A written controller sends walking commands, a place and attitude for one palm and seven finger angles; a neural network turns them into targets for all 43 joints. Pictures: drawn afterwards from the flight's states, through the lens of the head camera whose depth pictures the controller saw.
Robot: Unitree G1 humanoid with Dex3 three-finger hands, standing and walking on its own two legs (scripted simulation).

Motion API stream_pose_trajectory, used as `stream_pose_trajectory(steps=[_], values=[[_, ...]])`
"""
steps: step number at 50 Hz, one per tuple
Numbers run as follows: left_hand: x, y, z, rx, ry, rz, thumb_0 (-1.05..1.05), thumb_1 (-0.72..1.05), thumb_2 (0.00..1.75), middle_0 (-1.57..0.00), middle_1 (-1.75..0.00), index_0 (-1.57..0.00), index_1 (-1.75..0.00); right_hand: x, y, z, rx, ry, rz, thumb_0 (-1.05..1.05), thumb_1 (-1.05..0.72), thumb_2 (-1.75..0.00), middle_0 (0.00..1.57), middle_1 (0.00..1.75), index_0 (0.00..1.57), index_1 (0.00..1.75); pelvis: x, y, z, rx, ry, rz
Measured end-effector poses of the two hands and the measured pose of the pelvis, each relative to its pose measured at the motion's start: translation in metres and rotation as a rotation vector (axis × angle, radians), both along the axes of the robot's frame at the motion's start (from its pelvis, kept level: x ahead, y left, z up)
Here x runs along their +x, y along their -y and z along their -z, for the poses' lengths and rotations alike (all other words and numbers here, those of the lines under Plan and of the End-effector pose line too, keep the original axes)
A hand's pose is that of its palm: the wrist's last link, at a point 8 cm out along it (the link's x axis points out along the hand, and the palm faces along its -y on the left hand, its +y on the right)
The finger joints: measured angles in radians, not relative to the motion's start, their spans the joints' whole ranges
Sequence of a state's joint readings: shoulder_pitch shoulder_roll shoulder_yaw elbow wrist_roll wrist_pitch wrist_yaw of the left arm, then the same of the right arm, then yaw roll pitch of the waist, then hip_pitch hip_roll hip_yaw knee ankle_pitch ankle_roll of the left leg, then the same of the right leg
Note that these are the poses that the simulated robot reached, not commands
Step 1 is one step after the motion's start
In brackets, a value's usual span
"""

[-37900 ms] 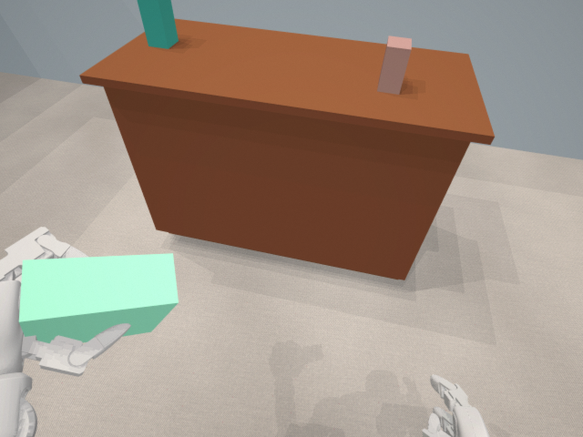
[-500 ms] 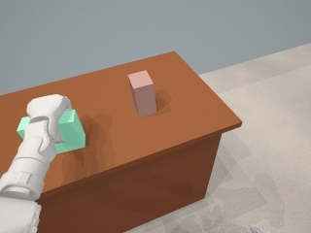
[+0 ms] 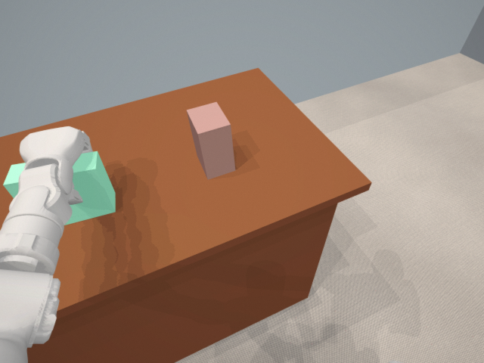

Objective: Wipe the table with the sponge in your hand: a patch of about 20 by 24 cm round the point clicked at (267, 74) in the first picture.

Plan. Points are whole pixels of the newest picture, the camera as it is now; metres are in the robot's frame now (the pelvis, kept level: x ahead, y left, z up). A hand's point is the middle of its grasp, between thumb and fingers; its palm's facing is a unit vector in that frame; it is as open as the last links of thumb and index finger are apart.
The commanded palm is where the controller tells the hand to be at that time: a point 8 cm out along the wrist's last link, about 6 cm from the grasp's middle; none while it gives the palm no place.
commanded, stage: wipe forward along the third lane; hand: left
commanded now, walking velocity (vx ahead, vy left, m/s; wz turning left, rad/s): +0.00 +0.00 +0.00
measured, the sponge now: (72, 199) +0.39 +0.33 +0.06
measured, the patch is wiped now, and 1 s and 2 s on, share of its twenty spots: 0.85 1.00 1.00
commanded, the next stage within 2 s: wipe back along the third lane in 0.26 s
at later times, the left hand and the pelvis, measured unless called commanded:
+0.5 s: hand (67, 157) +0.45 +0.34 +0.11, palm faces -0.09 +0.02 -1.00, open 9.1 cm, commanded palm +0.43 +0.33 +0.14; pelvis +0.01 +0.05 +0.00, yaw +0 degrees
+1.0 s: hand (62, 169) +0.42 +0.34 +0.12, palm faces +0.08 +0.00 -1.00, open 9.1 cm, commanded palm +0.37 +0.32 +0.14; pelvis +0.03 +0.08 +0.01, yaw +0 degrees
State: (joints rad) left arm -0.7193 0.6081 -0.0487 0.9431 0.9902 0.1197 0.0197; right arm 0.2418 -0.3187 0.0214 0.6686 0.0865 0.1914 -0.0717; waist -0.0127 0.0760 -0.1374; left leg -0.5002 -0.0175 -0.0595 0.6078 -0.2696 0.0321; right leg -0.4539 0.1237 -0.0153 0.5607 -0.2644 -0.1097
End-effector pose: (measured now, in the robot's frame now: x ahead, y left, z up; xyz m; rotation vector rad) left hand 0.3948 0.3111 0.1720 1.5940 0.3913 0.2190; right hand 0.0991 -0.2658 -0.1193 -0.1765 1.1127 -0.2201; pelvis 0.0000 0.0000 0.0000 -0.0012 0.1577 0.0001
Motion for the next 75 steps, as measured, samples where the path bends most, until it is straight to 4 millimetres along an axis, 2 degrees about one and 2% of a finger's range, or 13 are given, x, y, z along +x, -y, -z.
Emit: stream_pose_trajectory(steps=[22,30,37,52,58,65,75], values=[[0.038,-0.02,0.001,0.002,0.016,0.022,-0.01,-0.53,1.14,-0.86,-1.4,-0.9,-1.42,-0.007,-0.043,-0.004,-0.007,-0.057,0.009,0.01,-0.91,-0.9,0.2,0.3,0.2,0.3,0.007,-0.039,-0.003,-0.024,-0.034,-0.003],[0.034,-0.023,0.004,-0.018,0.055,0.039,-0.01,-0.53,1.14,-0.86,-1.41,-0.9,-1.43,-0.001,-0.062,-0.006,0.012,-0.054,0.013,0.01,-0.91,-0.9,0.2,0.3,0.2,0.3,0.016,-0.055,-0.005,-0.03,-0.018,0.009],[0.025,-0.022,0.004,-0.015,0.102,0.041,-0.01,-0.51,1.14,-0.83,-1.44,-0.87,-1.46,0.025,-0.081,-0.011,0.043,-0.001,-0.015,0.01,-0.91,-0.9,0.2,0.3,0.2,0.3,0.02,-0.065,-0.007,-0.032,0.008,0.006],[-0.006,-0.018,0.004,-0.038,0.205,-0.008,0.01,-0.42,1.09,-0.74,-1.51,-0.79,-1.52,0.108,-0.115,-0.038,0.102,0.179,-0.118,0.01,-0.91,-0.9,0.2,0.3,0.2,0.3,0.033,-0.077,-0.009,-0.032,0.058,0.002],[-0.012,-0.016,0.004,-0.046,0.198,-0.033,0.02,-0.4,1.08,-0.73,-1.52,-0.78,-1.52,0.135,-0.123,-0.049,0.109,0.241,-0.164,0.01,-0.91,-0.9,0.2,0.3,0.2,0.3,0.037,-0.076,-0.009,-0.03,0.072,-0.003],[-0.021,-0.007,0.004,-0.041,0.194,-0.02,0.02,-0.4,1.08,-0.73,-1.52,-0.78,-1.52,0.15,-0.128,-0.051,0.134,0.283,-0.203,0.01,-0.91,-0.9,0.2,0.3,0.2,0.3,0.041,-0.074,-0.008,-0.027,0.073,-0.007],[-0.051,0.009,0.004,-0.066,0.239,-0.018,0.03,-0.39,1.08,-0.71,-1.53,-0.78,-1.52,0.152,-0.127,-0.047,0.173,0.285,-0.234,0.01,-0.91,-0.9,0.2,0.3,0.2,0.3,0.042,-0.064,-0.008,-0.02,0.091,-0.003]])
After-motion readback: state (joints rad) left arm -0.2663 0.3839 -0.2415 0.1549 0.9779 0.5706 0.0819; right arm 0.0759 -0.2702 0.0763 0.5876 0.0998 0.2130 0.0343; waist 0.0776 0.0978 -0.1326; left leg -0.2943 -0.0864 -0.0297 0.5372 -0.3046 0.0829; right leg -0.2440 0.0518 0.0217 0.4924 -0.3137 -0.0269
